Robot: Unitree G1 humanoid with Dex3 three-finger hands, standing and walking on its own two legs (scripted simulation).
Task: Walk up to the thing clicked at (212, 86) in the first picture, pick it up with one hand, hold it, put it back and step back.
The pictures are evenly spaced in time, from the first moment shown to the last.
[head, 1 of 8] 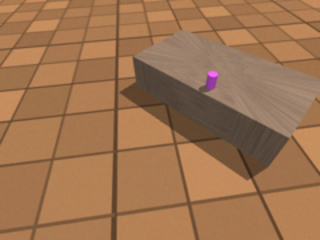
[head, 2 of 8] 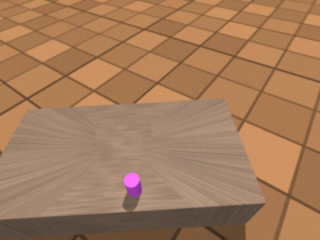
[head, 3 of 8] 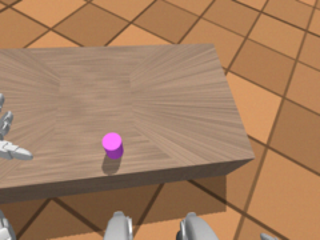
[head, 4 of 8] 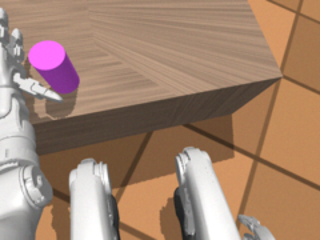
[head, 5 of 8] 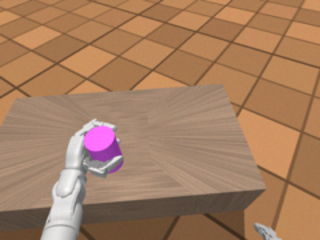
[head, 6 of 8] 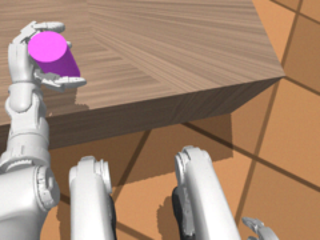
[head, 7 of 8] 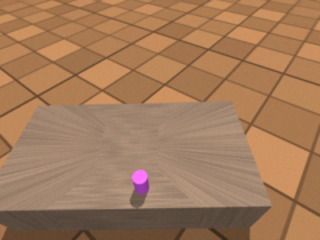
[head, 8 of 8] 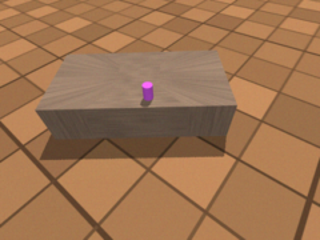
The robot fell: no
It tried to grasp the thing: yes
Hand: left
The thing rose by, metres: 0.41
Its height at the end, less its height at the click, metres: +0.00
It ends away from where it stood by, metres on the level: 0.01
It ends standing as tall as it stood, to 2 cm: yes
